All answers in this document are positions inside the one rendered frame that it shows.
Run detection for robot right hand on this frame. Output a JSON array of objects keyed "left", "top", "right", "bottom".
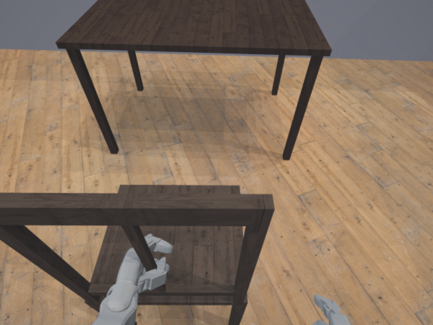
[{"left": 313, "top": 295, "right": 351, "bottom": 325}]

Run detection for table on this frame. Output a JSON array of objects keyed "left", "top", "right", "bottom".
[{"left": 55, "top": 0, "right": 332, "bottom": 160}]

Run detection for robot left hand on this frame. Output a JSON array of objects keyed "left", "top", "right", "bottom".
[{"left": 116, "top": 234, "right": 173, "bottom": 293}]

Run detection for chair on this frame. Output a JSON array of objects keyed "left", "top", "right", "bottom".
[{"left": 0, "top": 185, "right": 275, "bottom": 325}]

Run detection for robot left forearm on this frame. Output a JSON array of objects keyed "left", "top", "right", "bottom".
[{"left": 92, "top": 282, "right": 139, "bottom": 325}]

